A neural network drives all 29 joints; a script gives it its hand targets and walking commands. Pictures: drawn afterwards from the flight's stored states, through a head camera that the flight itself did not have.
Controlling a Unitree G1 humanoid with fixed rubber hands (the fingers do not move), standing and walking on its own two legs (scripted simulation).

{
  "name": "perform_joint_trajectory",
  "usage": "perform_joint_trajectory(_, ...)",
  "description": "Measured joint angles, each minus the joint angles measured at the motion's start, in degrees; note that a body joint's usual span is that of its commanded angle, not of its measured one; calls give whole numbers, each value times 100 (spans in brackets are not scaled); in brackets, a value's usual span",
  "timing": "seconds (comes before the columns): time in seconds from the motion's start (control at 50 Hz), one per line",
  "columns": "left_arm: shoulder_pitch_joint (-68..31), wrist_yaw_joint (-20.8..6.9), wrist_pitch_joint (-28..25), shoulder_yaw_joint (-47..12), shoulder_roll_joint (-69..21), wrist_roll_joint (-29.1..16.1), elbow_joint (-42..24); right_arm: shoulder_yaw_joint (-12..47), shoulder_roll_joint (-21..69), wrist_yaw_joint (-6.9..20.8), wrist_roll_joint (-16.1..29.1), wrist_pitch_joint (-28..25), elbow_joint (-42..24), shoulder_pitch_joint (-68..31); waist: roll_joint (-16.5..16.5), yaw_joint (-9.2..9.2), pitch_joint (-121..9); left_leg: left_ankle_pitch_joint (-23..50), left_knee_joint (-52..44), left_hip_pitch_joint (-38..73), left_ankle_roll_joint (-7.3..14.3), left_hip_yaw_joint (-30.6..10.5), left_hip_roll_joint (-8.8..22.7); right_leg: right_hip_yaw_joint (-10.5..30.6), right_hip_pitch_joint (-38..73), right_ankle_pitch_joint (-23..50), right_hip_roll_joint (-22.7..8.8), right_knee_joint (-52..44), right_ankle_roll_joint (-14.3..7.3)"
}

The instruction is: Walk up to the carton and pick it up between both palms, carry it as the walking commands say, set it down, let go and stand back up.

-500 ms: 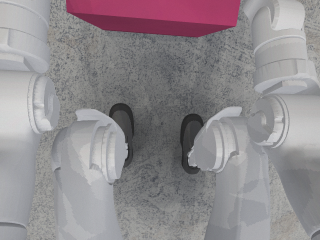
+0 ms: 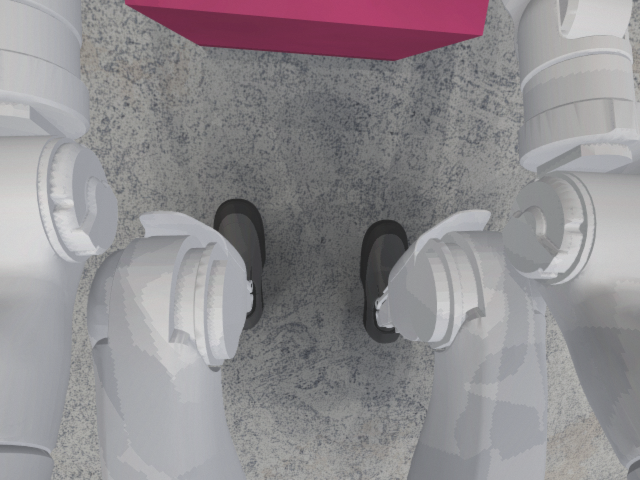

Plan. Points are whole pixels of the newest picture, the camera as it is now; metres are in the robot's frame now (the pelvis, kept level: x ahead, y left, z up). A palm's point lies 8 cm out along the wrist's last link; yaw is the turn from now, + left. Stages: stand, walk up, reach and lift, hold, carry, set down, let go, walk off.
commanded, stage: set down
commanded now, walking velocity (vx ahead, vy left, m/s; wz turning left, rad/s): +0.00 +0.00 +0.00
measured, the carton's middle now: out of the picture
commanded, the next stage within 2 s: none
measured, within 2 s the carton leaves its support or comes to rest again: neither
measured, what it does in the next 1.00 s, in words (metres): stands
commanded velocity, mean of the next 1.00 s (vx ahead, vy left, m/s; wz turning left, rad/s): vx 0.00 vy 0.00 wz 0.00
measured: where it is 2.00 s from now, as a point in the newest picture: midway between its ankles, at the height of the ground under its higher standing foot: (314, 293)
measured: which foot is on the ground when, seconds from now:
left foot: down 0.00-1.00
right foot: down 0.00-1.00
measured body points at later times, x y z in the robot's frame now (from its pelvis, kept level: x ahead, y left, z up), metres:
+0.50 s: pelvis +0.00 +0.00 +0.00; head +0.38 +0.05 +0.23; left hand +0.58 +0.23 -0.17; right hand +0.58 -0.13 -0.16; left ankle +0.13 +0.12 -0.32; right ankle +0.11 -0.11 -0.32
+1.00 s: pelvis +0.00 +0.00 +0.01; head +0.38 +0.04 +0.23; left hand +0.58 +0.27 -0.16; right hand +0.58 -0.13 -0.17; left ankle +0.13 +0.12 -0.32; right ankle +0.11 -0.11 -0.32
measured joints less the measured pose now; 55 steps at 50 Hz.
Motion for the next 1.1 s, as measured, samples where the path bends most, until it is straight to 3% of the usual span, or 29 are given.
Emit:
perform_joint_trajectory(0.34,12,-128,-41,296,-44,213,-119,-115,-21,148,-181,-7,41,-96,-22,31,212,-61,81,135,9,-17,16,-8,142,-39,38,50,22)
perform_joint_trajectory(0.6,26,-16,-302,237,-99,289,93,-141,26,5,-325,-216,144,-29,-5,68,215,-150,101,240,-9,-32,12,-10,266,-119,55,44,55)
perform_joint_trajectory(0.82,-149,694,-832,-593,182,-684,930,775,-161,-376,433,-643,741,-131,102,-12,197,-194,-41,349,-52,-52,-57,-20,406,-200,8,-96,51)
perform_joint_trajectory(1.1,-316,621,-872,-775,735,-1250,1173,1104,-469,-419,686,-596,745,-188,179,-66,143,-36,-33,99,-74,-48,-117,-27,156,-101,-55,-28,3)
